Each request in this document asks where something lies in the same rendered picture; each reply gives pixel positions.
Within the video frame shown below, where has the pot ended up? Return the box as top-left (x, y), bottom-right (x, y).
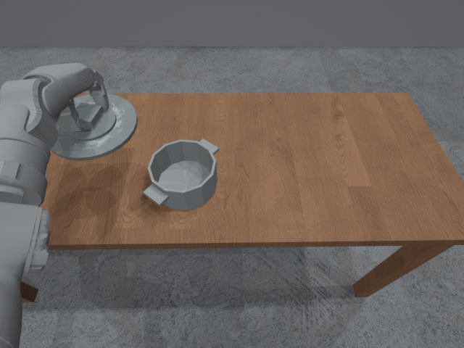
top-left (143, 139), bottom-right (219, 211)

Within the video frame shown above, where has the robot left upper arm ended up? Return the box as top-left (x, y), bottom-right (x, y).
top-left (0, 202), bottom-right (51, 348)

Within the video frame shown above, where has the left robot hand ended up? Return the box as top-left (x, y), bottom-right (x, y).
top-left (29, 63), bottom-right (109, 133)

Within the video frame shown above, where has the table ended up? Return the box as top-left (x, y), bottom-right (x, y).
top-left (20, 93), bottom-right (464, 302)

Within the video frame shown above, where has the left robot forearm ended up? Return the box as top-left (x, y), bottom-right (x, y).
top-left (0, 72), bottom-right (69, 206)

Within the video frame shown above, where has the knob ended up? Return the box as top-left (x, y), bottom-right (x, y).
top-left (75, 102), bottom-right (104, 127)

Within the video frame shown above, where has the lid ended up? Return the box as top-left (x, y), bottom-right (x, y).
top-left (50, 94), bottom-right (138, 161)

